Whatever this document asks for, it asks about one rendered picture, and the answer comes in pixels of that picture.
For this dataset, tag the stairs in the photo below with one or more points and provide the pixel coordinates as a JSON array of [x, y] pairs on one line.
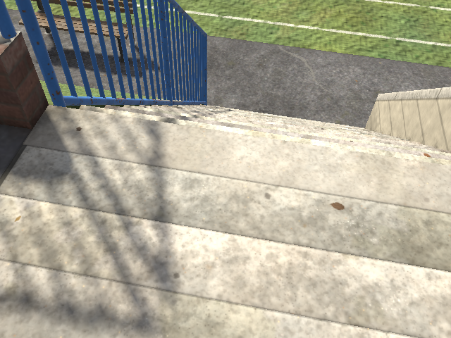
[[283, 128]]

